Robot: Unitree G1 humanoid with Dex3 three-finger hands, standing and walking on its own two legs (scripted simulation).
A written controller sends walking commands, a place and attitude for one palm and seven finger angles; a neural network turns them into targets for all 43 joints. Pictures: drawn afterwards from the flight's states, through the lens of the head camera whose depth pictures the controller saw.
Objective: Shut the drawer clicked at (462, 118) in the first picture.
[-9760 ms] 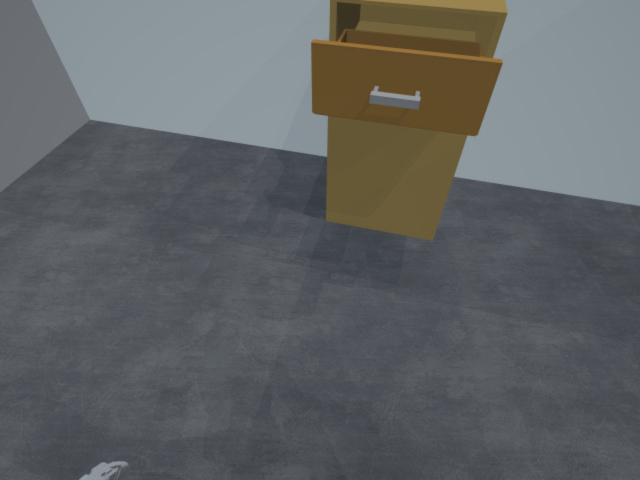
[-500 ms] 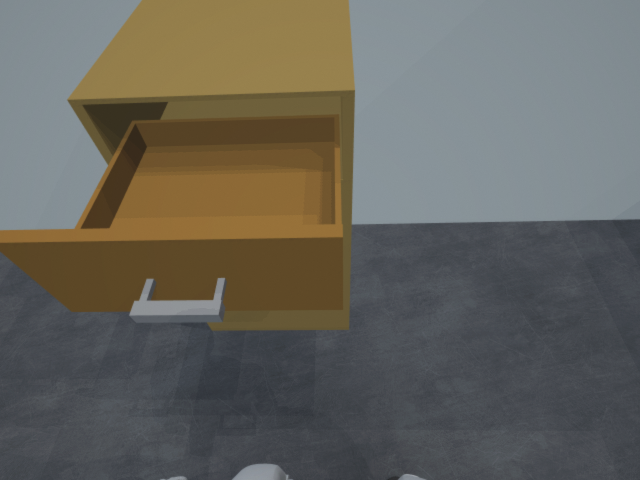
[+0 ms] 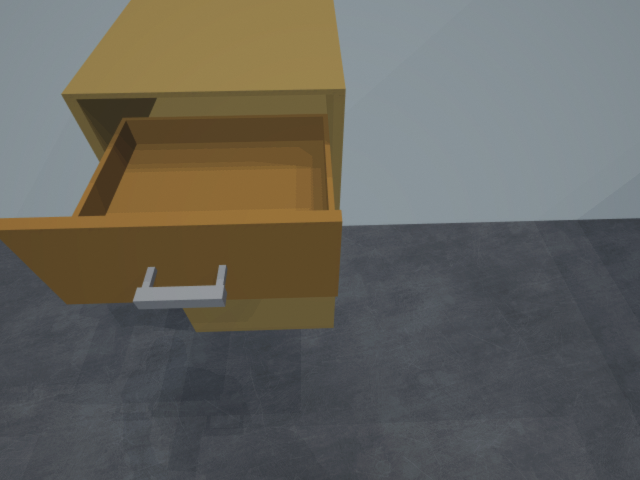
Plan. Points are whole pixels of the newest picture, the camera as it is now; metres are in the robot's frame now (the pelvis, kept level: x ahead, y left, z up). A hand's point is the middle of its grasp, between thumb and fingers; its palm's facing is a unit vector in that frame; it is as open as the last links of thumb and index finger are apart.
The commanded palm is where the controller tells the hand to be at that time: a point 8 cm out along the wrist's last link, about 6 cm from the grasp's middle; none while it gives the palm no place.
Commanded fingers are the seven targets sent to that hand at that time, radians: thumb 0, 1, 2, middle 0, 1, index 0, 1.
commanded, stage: come to a stop and stand still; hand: left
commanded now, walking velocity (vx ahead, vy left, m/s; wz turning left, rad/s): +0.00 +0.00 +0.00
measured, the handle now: (184, 284) +0.35 +0.21 +0.03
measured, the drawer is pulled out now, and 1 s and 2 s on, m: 0.29 0.29 0.29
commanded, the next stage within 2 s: look again from close up in 0.64 s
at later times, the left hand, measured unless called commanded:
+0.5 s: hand out of the picture +0.02 +0.15 -0.17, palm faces +0.01 -0.97 -0.23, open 7.3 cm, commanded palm none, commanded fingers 0.00 0.90 0.90 -0.20 -0.30 -0.20 -0.30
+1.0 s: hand out of the picture +0.01 +0.13 -0.17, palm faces +0.02 -0.98 -0.20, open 7.4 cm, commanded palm none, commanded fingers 0.00 0.90 0.90 -0.20 -0.30 -0.20 -0.30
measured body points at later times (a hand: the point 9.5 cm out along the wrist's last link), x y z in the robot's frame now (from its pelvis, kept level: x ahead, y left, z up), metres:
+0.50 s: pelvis +0.02 -0.02 +0.00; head +0.03 -0.04 +0.45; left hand +0.02 +0.20 -0.15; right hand +0.02 -0.24 -0.16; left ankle +0.00 +0.09 -0.73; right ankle -0.02 -0.10 -0.74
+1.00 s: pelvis +0.03 -0.04 +0.01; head +0.04 -0.05 +0.46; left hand +0.01 +0.18 -0.15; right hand +0.03 -0.25 -0.16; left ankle +0.00 +0.09 -0.73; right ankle -0.02 -0.10 -0.74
